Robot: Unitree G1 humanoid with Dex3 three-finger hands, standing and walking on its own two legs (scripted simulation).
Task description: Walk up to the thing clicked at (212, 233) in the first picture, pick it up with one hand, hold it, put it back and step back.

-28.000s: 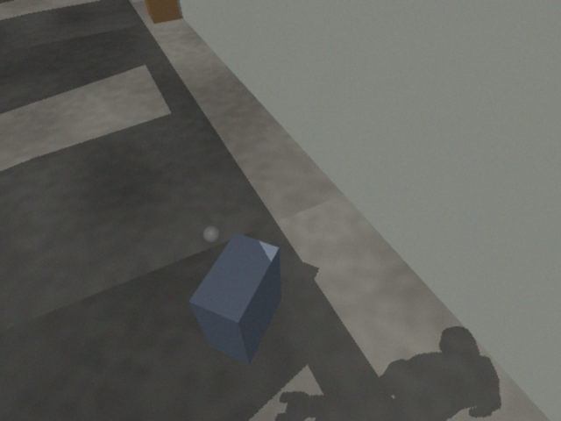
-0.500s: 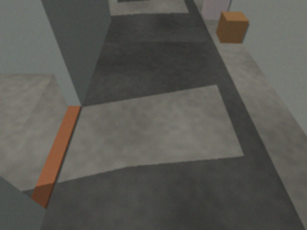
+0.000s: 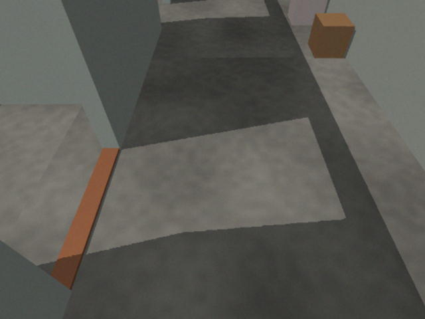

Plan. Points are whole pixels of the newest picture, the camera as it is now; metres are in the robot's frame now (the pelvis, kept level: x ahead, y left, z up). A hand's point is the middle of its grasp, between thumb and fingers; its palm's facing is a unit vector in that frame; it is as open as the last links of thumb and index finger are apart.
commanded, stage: walk up
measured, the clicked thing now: out of the picture -0.44 -0.54 -0.74
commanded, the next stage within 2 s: stand in 0.08 s
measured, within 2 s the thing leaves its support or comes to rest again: neither
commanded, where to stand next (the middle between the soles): +0.05 -0.02 m, yaw -5 degrees
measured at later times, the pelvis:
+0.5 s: pelvis -0.01 +0.00 +0.00, yaw -2 degrees
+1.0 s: pelvis -0.01 -0.01 +0.00, yaw -3 degrees
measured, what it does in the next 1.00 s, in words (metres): stands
